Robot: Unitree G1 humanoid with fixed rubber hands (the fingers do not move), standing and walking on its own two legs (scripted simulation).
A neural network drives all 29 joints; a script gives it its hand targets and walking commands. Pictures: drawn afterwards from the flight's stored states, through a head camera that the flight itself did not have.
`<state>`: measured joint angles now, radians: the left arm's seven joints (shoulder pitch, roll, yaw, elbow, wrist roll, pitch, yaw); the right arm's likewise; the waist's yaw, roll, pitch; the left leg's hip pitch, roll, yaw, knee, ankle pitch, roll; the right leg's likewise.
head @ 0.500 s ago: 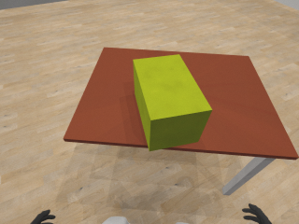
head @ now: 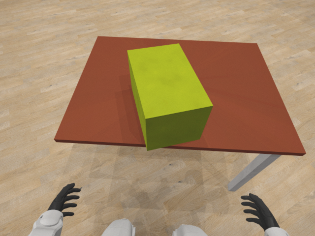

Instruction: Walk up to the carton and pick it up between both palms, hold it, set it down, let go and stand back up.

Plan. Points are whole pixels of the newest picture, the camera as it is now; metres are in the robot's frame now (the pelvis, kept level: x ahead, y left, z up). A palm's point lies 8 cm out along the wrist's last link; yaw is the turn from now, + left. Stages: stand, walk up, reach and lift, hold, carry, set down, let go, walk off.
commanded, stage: reach and lift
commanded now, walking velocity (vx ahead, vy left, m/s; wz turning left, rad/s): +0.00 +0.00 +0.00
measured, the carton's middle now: (163, 95) +0.55 +0.00 -0.04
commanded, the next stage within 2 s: none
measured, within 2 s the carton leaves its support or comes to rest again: neither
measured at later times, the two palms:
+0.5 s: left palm (67, 217) +0.15 +0.21 -0.03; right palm out of the picture +0.12 -0.29 -0.06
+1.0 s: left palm (85, 189) +0.20 +0.18 +0.00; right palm (275, 209) +0.18 -0.27 -0.02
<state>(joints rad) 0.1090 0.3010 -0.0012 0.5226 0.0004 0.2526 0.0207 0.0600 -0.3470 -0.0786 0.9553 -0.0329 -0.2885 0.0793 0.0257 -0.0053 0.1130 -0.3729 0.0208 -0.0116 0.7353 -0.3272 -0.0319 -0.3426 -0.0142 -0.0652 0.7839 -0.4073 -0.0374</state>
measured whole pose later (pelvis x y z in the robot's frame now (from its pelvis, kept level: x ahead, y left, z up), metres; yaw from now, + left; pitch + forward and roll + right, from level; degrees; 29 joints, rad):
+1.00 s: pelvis +0.01 -0.02 +0.02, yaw -1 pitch -5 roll +3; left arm 0.17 0.08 0.00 0.45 0.00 -0.07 0.20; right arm 0.19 -0.31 -0.04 0.64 0.14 -0.29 0.19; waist 0.03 -0.01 0.03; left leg -0.16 0.03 0.01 0.46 -0.21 -0.03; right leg -0.18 0.00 -0.05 0.59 -0.33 -0.06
